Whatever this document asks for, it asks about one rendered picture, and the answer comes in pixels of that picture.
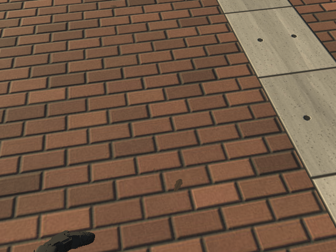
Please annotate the robot left hand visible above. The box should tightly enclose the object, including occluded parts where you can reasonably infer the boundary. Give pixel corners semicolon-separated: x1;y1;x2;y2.
34;230;95;252

